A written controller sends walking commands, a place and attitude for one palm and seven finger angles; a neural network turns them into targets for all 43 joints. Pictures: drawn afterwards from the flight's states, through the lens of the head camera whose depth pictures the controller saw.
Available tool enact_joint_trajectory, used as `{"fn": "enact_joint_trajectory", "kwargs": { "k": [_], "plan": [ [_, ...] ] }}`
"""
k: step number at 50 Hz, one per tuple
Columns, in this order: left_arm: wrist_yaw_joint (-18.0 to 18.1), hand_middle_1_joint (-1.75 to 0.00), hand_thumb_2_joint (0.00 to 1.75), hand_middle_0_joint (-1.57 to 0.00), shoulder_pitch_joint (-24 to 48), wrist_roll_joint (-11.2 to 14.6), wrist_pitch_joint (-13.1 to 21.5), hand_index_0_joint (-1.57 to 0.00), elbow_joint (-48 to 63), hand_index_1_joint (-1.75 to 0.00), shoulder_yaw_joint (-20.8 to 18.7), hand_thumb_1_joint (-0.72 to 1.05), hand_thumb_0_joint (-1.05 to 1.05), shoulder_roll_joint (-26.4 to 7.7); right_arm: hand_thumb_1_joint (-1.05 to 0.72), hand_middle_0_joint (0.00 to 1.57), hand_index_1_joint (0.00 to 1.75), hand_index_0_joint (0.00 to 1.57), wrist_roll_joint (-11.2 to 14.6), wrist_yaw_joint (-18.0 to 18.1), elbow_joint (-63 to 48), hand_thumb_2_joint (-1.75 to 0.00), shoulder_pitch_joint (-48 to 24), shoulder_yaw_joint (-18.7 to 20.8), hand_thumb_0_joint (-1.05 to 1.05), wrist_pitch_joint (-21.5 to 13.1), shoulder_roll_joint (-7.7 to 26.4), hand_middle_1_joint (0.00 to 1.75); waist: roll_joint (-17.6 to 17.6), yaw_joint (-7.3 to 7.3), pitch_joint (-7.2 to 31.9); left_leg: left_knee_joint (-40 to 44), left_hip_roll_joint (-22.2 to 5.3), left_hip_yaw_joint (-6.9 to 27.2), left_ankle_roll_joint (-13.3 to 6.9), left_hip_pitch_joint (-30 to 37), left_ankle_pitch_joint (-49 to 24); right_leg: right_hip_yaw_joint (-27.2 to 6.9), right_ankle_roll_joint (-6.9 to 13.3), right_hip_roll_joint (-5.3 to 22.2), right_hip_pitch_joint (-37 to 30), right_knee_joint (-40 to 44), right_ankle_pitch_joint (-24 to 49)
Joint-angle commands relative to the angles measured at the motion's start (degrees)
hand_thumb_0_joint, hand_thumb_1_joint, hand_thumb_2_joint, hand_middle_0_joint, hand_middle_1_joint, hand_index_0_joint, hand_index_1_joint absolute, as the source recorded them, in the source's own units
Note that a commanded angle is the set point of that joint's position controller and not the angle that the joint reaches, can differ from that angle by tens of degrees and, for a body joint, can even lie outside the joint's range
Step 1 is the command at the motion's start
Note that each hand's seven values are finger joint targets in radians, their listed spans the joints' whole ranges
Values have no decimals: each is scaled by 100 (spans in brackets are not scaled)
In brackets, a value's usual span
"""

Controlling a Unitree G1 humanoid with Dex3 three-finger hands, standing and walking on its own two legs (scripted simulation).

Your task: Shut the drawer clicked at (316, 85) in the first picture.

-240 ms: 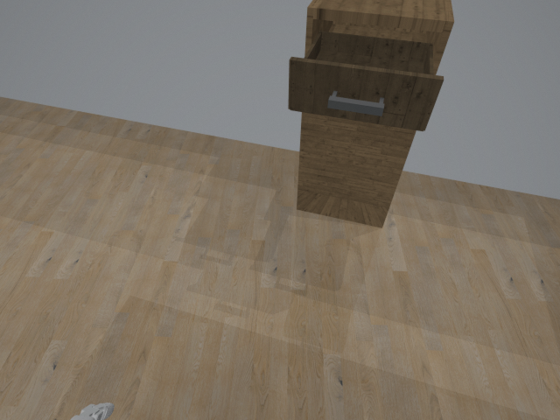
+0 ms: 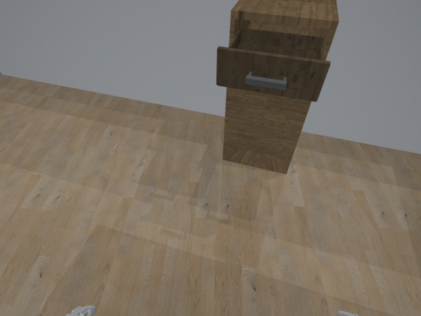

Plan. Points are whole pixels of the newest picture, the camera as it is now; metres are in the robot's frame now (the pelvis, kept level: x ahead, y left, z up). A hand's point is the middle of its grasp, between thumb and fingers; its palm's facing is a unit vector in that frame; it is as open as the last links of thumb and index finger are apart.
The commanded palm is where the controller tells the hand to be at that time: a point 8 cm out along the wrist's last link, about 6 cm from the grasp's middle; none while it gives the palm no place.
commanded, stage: stand and wait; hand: left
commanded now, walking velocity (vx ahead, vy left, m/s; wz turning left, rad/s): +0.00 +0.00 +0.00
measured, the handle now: (266, 79) +0.84 -0.14 +0.03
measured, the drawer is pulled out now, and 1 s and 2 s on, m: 0.29 0.29 0.29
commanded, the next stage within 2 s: look at it before walking up in 0.58 s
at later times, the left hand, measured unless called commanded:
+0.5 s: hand out of the picture +0.05 +0.24 -0.15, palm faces -0.01 -0.94 -0.34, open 7.3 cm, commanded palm none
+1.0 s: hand out of the picture +0.06 +0.24 -0.15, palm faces -0.02 -0.95 -0.32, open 7.3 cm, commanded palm none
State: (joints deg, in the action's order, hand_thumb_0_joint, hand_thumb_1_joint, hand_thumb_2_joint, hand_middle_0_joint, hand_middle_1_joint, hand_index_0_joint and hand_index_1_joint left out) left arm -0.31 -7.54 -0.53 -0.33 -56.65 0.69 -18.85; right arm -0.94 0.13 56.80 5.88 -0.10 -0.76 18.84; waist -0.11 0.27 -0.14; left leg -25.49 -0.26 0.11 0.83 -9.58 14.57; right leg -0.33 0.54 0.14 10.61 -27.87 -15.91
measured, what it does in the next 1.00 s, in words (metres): stands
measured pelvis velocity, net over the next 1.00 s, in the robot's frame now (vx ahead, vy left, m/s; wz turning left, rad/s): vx -0.01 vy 0.00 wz -0.01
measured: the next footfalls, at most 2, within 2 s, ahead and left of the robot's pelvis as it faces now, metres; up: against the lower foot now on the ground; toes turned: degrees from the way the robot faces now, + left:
none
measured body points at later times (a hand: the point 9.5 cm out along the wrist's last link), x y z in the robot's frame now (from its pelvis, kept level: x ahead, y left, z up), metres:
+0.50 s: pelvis -0.01 -0.01 +0.00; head -0.01 -0.01 +0.45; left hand +0.05 +0.29 -0.13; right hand +0.05 -0.30 -0.13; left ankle -0.01 +0.13 -0.74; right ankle -0.01 -0.11 -0.74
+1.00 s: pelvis -0.01 +0.00 +0.01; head -0.01 +0.00 +0.46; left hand +0.06 +0.29 -0.13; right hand +0.05 -0.29 -0.13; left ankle -0.01 +0.13 -0.74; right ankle -0.01 -0.11 -0.74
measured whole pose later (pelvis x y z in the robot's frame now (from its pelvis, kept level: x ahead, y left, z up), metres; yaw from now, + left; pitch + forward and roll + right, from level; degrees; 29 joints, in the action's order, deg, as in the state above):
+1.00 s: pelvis -0.01 +0.00 +0.01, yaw +0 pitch -1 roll +0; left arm -0.2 -8.8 -0.5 0.2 -62.4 -0.1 -18.8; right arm -0.5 0.2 63.9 8.3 0.0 -0.9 18.4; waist 0.4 0.1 -1.0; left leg -21.1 -1.2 0.0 1.4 -8.4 11.2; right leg -0.4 0.9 -0.8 9.2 -22.5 -11.9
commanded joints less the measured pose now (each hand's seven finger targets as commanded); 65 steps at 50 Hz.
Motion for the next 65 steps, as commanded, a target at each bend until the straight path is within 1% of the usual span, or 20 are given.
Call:
{"fn": "enact_joint_trajectory", "kwargs": {
  "k": [1,9,11,12,13,22,25,30,31,33,37,40,45,48,50,53,58,60,62,65],
  "plan": [
    [87,-30,90,-20,252,-9,162,-20,348,-30,-316,90,0,-1242,-90,20,30,20,-7,97,-321,-90,-220,254,0,-139,1130,30,45,-24,353,393,-552,434,-255,64,-1121,-588,202,639,-126,528,1222],
    [86,-30,90,-20,177,-2,175,-20,136,-30,-321,90,0,-1214,-90,20,30,20,9,100,-85,-90,-153,239,0,-133,1096,30,91,-9,301,473,-567,448,-224,84,-1002,-623,207,666,-159,687,1131],
    [86,-30,90,-20,184,1,175,-20,87,-30,-314,90,0,-1219,-90,20,30,20,14,96,-27,-90,-124,234,0,-127,1114,30,85,-26,240,520,-568,455,-210,66,-906,-653,209,665,-123,749,985],
    [83,-30,90,-20,166,5,175,-20,59,-30,-313,90,0,-1212,-90,20,30,20,13,94,8,-90,-117,230,0,-128,1116,30,5,-15,217,536,-567,464,-209,56,-862,-661,207,665,-114,782,905],
    [84,-30,90,-20,161,0,174,-20,42,-30,-313,90,0,-1221,-90,20,30,20,17,93,26,-90,-78,229,0,-123,1083,30,59,-17,189,557,-575,475,-216,42,-842,-643,205,652,-114,791,869],
    [78,-30,90,-20,127,4,176,-20,-136,-30,-299,90,0,-1200,-90,20,30,20,20,87,245,-90,19,209,0,-130,1108,30,72,-14,108,673,-591,497,-192,12,-641,-703,196,648,-53,945,508],
    [79,-30,90,-20,107,3,178,-20,-171,-30,-300,90,0,-1189,-90,20,30,20,21,90,275,-90,28,207,0,-139,1115,30,31,-7,139,691,-607,502,-199,32,-694,-714,198,649,-70,942,568],
    [83,-30,90,-20,123,-2,186,-20,-191,-30,-304,90,0,-1192,-90,20,30,20,22,86,315,-90,56,212,0,-135,1101,30,123,-16,94,710,-606,489,-180,12,-676,-708,190,657,-58,975,569],
    [83,-30,90,-20,124,1,187,-20,-190,-30,-301,90,0,-1194,-90,20,30,20,22,86,316,-90,60,207,0,-137,1113,30,51,-16,106,714,-604,495,-177,20,-681,-727,193,651,-62,977,558],
    [83,-30,90,-20,112,-5,186,-20,-190,-30,-301,90,0,-1188,-90,20,30,20,23,82,322,-90,81,209,0,-134,1075,30,66,-15,106,724,-613,500,-183,15,-678,-710,194,649,-70,982,554],
    [89,-30,90,-20,115,-1,200,-20,-195,-30,-301,90,0,-1172,-90,20,30,20,22,85,347,-90,64,206,0,-142,1090,30,103,-20,142,716,-620,485,-168,64,-795,-719,192,662,-108,988,741],
    [90,-30,90,-20,85,-1,203,-20,-194,-30,-301,90,0,-1163,-90,20,30,20,24,88,347,-90,45,209,0,-145,1076,30,1,-7,165,708,-633,480,-171,101,-877,-696,186,661,-135,958,899],
    [88,-30,90,-20,96,-7,185,-20,-209,-30,-291,90,0,-1132,-90,20,30,20,26,86,357,-90,34,205,0,-142,1072,30,-14,-6,63,789,-643,502,-180,64,-774,-680,162,628,-81,974,747],
    [89,-30,90,-20,62,-7,195,-20,-207,-30,-289,90,0,-1136,-90,20,30,20,31,84,354,-90,58,203,0,-141,1048,30,60,-5,140,762,-647,498,-185,127,-870,-674,166,639,-135,976,863],
    [89,-30,90,-20,53,-5,198,-20,-215,-30,-286,90,0,-1129,-90,20,30,20,32,88,352,-90,31,209,0,-146,1066,30,-14,-11,150,765,-645,502,-184,161,-888,-697,166,646,-126,979,909],
    [89,-30,90,-20,45,-10,204,-20,-221,-30,-290,90,0,-1127,-90,20,30,20,38,88,350,-90,56,213,0,-142,1051,30,56,-14,185,753,-662,489,-184,185,-960,-661,162,650,-170,978,1009],
    [94,-30,90,-20,16,-5,208,-20,-222,-30,-286,90,0,-1131,-90,20,30,20,42,93,363,-90,32,209,0,-144,1068,30,15,-15,230,753,-667,485,-175,234,-1077,-659,161,647,-226,944,1197],
    [94,-30,90,-20,17,-5,199,-20,-242,-30,-279,90,0,-1113,-90,20,30,20,39,92,375,-90,4,207,0,-143,1064,30,-35,-9,141,794,-668,495,-179,204,-1009,-632,145,647,-181,959,1101],
    [93,-30,90,-20,23,-9,194,-20,-247,-30,-279,90,0,-1100,-90,20,30,20,38,92,389,-90,7,208,0,-142,1066,30,15,-11,113,821,-666,503,-182,186,-964,-655,141,627,-172,976,1027],
    [93,-30,90,-20,6,-8,190,-20,-257,-30,-272,90,0,-1095,-90,20,30,20,40,93,393,-90,9,204,0,-146,1060,30,-55,-6,128,845,-673,503,-187,206,-991,-628,134,632,-186,965,1037]
  ]
}}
